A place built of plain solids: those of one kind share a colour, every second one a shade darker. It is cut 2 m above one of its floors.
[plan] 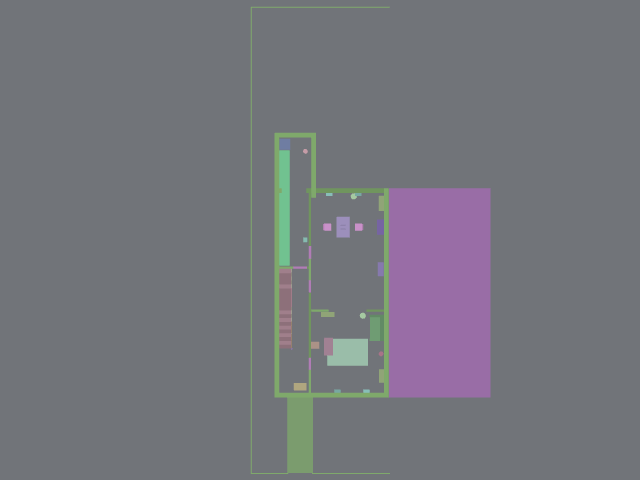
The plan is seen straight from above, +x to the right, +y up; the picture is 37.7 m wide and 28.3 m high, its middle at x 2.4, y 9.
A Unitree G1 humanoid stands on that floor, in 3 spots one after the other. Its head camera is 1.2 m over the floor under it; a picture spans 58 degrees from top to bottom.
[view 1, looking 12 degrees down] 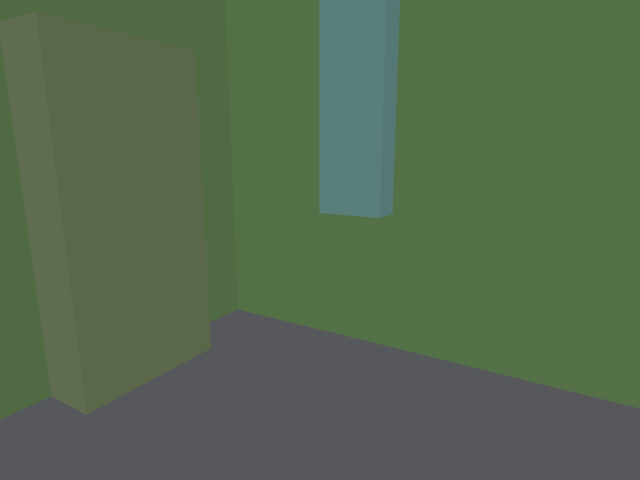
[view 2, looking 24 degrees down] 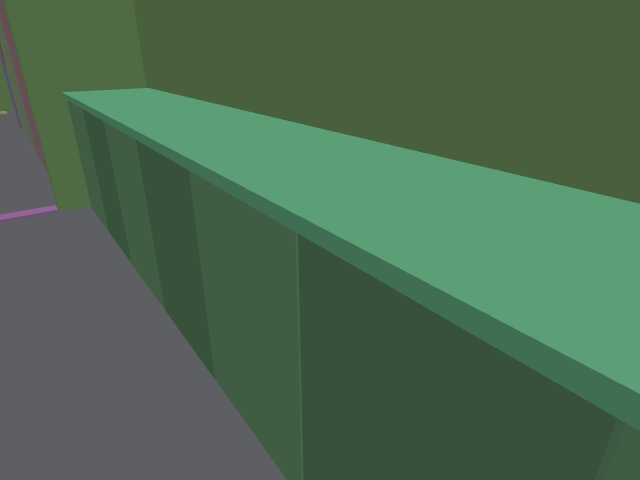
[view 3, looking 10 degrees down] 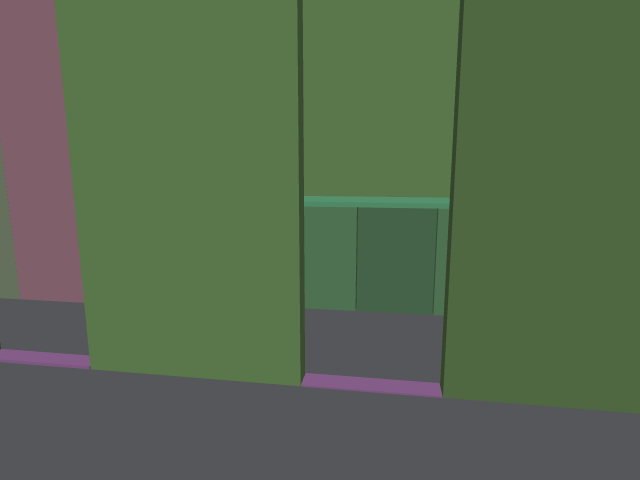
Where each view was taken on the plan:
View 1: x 4.03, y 2.36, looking -59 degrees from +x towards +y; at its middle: wall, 2.82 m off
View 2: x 1.05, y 11.29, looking -126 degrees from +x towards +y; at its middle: worktop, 0.80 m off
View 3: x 4.03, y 8.35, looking -171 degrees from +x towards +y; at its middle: kitchen_unit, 3.52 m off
